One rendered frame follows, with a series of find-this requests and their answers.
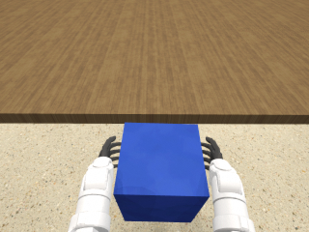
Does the right robot hand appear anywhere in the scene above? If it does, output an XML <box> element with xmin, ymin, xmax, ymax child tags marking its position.
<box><xmin>201</xmin><ymin>136</ymin><xmax>223</xmax><ymax>171</ymax></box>

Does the left robot forearm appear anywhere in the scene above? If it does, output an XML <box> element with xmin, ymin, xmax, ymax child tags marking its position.
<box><xmin>68</xmin><ymin>157</ymin><xmax>114</xmax><ymax>232</ymax></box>

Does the left robot hand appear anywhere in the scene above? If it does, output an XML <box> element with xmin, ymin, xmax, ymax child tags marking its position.
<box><xmin>98</xmin><ymin>135</ymin><xmax>122</xmax><ymax>168</ymax></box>

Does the carton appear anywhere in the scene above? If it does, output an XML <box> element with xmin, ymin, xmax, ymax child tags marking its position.
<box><xmin>113</xmin><ymin>122</ymin><xmax>210</xmax><ymax>223</ymax></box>

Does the right robot forearm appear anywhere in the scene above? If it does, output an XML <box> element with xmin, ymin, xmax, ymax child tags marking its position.
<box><xmin>209</xmin><ymin>159</ymin><xmax>256</xmax><ymax>232</ymax></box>

